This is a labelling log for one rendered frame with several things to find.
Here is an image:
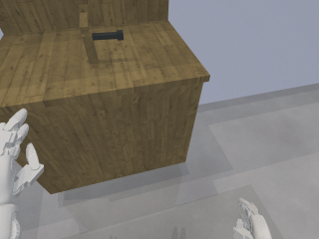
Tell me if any robot right hand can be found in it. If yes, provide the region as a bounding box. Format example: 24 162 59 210
233 197 272 239

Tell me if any tap lever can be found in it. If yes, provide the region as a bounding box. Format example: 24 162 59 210
92 30 124 41

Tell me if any robot left forearm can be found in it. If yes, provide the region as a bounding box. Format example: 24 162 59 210
0 203 22 239

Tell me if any robot left hand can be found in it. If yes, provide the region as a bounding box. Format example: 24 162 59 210
0 109 44 205

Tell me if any counter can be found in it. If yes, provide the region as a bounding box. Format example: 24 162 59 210
0 0 210 194

